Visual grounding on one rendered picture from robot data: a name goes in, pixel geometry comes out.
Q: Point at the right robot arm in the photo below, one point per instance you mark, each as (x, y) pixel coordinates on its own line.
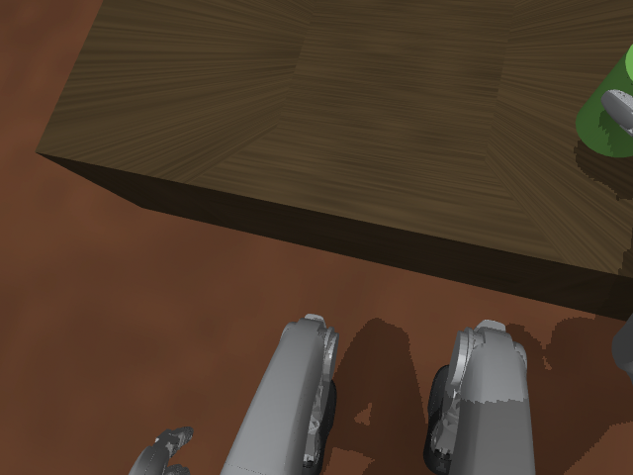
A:
(622, 348)

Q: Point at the right robot hand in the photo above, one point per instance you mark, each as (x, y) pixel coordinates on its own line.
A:
(619, 106)

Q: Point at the can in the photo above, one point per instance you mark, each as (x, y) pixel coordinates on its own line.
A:
(595, 127)

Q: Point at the right robot foot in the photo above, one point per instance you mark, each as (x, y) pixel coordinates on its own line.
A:
(435, 461)

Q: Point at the left robot foot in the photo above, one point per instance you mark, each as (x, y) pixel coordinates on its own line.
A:
(314, 467)

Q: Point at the left robot hand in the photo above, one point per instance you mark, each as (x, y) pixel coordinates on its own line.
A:
(154, 459)

